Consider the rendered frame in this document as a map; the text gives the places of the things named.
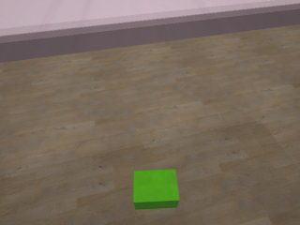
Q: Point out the carton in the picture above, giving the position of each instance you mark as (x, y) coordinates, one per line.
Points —
(155, 189)

